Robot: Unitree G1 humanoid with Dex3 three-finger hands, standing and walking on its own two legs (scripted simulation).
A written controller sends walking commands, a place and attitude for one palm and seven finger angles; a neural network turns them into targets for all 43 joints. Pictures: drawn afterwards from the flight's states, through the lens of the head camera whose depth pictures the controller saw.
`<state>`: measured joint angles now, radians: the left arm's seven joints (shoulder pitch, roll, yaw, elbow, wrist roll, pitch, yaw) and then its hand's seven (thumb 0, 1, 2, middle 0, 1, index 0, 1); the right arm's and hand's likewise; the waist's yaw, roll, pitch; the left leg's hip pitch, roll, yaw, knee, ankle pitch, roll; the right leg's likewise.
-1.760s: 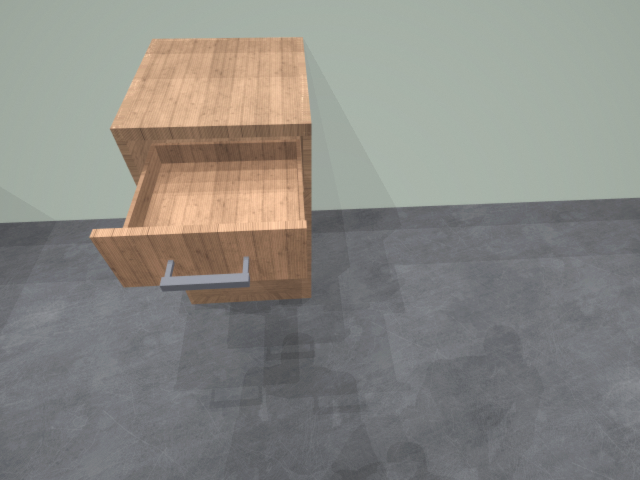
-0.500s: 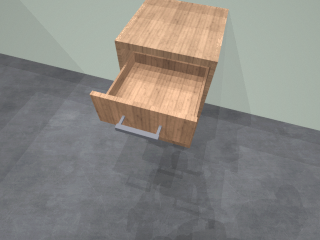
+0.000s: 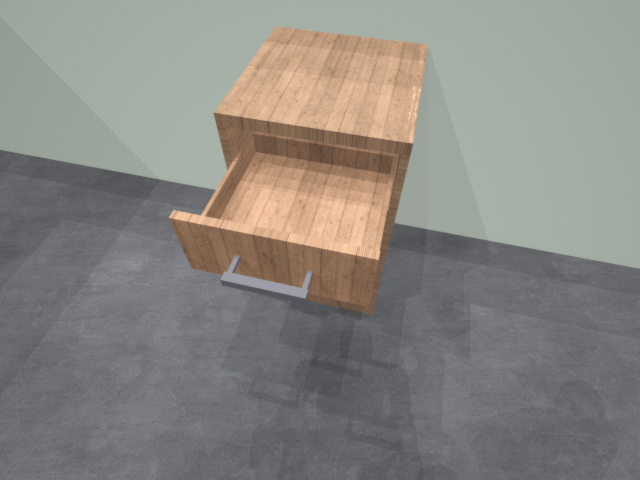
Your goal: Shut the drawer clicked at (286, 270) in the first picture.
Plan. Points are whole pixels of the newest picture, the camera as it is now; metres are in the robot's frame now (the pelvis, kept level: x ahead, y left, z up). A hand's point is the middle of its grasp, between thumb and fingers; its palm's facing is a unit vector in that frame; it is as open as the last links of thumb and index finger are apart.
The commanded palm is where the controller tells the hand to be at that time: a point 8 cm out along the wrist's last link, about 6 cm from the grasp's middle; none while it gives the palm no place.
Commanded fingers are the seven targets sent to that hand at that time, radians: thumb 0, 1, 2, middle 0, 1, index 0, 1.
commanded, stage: look at it before walking up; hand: left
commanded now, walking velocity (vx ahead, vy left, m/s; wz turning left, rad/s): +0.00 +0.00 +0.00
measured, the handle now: (268, 278) +0.47 +0.13 -0.14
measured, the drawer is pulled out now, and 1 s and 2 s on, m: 0.28 0.28 0.28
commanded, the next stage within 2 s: turn to face it in 0.38 s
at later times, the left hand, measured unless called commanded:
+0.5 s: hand out of the picture -0.03 +0.15 -0.18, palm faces +0.06 -0.99 -0.14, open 7.3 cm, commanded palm none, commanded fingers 0.00 0.90 0.90 -0.20 -0.30 -0.20 -0.30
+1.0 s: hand out of the picture +0.03 +0.18 -0.18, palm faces -0.05 -0.98 -0.21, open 7.3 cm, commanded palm none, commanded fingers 0.00 0.90 0.90 -0.20 -0.30 -0.20 -0.30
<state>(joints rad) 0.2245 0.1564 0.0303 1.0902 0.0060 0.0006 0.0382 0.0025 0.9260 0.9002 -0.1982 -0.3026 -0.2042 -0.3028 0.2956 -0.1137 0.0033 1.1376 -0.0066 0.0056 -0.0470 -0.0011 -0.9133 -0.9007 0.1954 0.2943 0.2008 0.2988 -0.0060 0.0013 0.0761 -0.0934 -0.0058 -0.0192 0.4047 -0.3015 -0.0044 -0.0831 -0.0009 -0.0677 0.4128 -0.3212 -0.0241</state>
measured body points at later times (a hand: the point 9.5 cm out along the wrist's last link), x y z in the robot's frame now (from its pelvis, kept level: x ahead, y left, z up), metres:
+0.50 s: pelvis -0.01 +0.00 +0.00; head +0.03 +0.01 +0.45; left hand -0.03 +0.20 -0.16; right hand -0.03 -0.20 -0.16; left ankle -0.05 +0.12 -0.74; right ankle -0.06 -0.10 -0.74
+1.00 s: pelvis -0.02 +0.00 -0.01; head +0.02 -0.01 +0.44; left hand +0.03 +0.23 -0.16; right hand -0.06 -0.22 -0.17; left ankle -0.05 +0.12 -0.74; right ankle -0.06 -0.10 -0.74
